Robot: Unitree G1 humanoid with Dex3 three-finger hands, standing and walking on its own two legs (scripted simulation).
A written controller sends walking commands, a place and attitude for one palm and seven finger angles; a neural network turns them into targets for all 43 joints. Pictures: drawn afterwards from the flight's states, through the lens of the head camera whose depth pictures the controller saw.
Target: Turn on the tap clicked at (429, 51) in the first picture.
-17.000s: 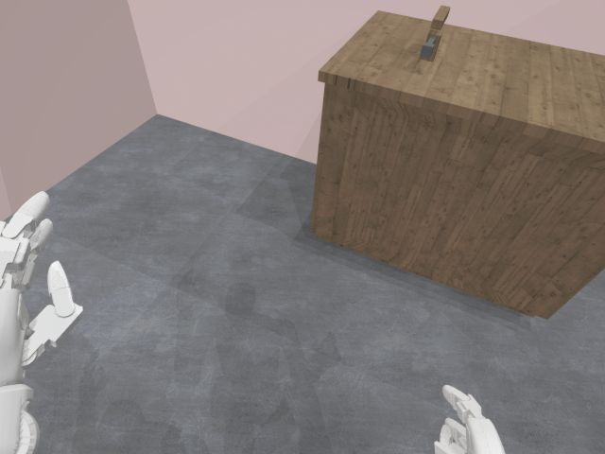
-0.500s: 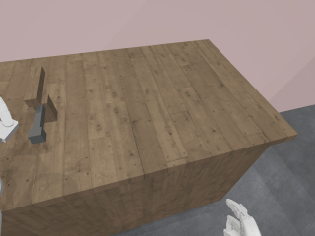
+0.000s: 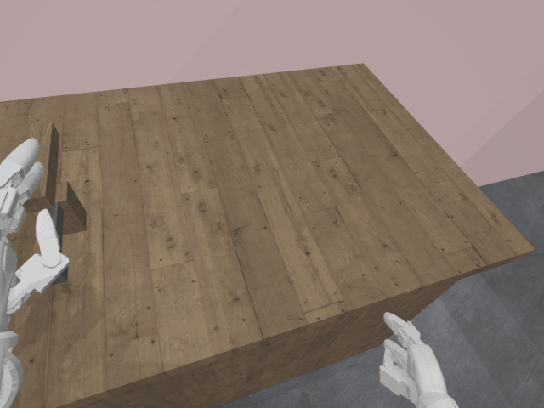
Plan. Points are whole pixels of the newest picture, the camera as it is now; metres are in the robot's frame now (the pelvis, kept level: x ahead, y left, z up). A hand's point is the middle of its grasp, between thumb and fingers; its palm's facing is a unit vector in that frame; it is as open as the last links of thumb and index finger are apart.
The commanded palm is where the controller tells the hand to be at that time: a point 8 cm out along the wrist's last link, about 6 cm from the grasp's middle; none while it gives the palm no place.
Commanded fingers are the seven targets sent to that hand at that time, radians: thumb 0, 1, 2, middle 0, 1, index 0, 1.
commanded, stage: shuffle to correct the standing spot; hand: left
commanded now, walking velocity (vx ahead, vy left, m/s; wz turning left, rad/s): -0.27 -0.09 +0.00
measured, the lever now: (50, 270) +0.24 +0.30 +0.10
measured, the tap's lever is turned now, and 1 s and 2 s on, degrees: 0 0 0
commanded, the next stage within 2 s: come to a stop and stand still in 0.52 s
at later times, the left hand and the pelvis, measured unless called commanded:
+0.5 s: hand (82, 351) +0.14 +0.19 +0.17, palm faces +0.36 -0.84 -0.41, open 7.5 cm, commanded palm +0.07 +0.23 +0.18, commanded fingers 0.00 0.90 0.90 -0.20 -0.30 -0.20 -0.30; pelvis -0.09 -0.05 +0.00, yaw +0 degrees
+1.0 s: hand out of the picture +0.02 +0.19 +0.15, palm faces +0.36 -0.88 -0.32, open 7.5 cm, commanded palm -0.04 +0.22 +0.18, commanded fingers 0.00 0.90 0.90 -0.20 -0.30 -0.20 -0.30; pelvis -0.21 -0.05 -0.02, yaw -1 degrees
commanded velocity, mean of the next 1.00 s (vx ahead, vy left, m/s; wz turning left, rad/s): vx -0.12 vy -0.05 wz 0.00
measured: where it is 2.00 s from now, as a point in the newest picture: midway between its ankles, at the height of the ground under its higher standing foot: outside the picture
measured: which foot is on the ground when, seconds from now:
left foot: down 0.00-0.36, up 0.38-0.58, down 0.60-0.84, up 0.86-1.00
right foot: down 0.00-0.64, up 0.66-0.80, down 0.82-1.00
